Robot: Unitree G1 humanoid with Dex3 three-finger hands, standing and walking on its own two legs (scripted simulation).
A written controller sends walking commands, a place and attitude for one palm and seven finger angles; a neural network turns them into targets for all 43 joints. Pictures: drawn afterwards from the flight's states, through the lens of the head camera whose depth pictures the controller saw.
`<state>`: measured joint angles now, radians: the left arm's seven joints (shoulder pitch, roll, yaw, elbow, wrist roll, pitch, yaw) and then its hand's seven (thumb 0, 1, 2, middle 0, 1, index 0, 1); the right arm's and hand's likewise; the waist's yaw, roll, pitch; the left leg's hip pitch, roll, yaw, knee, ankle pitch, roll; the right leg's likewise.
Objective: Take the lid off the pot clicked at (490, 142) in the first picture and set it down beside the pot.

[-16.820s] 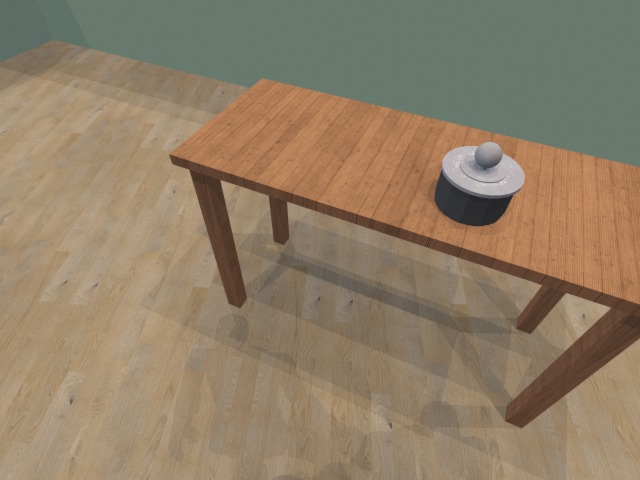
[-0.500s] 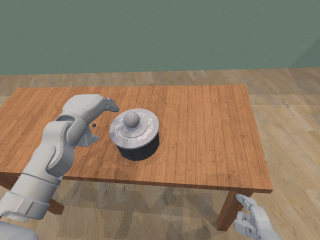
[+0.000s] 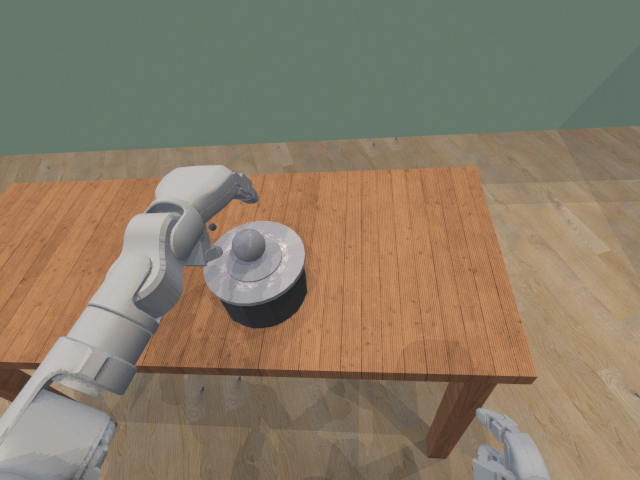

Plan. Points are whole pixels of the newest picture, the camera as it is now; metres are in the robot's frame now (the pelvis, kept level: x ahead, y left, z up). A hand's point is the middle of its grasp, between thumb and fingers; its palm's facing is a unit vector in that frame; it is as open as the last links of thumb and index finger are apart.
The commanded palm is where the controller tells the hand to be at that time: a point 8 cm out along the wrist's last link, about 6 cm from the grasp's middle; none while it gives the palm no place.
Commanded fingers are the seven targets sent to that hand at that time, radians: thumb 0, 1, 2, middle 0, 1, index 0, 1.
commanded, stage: move the open hand above the knob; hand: left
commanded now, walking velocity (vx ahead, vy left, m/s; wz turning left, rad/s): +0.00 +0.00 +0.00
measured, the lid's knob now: (248, 245) +0.43 +0.13 +0.04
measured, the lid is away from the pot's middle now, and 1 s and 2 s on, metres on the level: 0.00 0.00 0.00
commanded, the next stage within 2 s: lower the open fingers around the knob in 0.92 s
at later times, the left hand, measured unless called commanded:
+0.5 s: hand (226, 219) +0.40 +0.14 +0.13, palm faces -0.21 -0.03 -0.98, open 10.5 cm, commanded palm +0.38 +0.14 +0.19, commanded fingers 0.00 -0.33 1.38 -0.79 -0.08 -0.79 -0.08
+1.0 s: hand (227, 216) +0.41 +0.14 +0.13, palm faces -0.24 -0.02 -0.97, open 10.5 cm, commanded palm +0.39 +0.14 +0.19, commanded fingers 0.00 -0.33 1.38 -0.79 -0.08 -0.79 -0.08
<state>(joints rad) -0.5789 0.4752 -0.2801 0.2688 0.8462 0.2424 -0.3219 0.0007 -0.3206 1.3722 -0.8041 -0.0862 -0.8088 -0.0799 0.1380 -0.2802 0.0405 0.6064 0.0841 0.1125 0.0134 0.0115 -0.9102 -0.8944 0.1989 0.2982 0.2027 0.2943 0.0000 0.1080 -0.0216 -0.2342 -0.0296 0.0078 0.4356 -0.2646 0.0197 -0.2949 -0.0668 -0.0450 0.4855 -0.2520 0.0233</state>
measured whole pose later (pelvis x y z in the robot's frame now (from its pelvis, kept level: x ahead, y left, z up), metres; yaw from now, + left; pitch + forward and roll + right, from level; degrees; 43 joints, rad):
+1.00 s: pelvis -0.01 +0.00 +0.00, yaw +0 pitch +3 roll +1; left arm -0.71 0.43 -0.32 0.44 0.86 0.27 -0.31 0.00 -0.32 1.37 -0.80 -0.09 -0.81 -0.08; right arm 0.15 -0.27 0.04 0.62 0.09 0.13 -0.01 0.01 -0.91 -0.89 0.20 0.30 0.20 0.29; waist -0.01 0.09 -0.03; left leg -0.24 -0.03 0.01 0.43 -0.26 0.02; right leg -0.30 -0.06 -0.04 0.49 -0.24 0.02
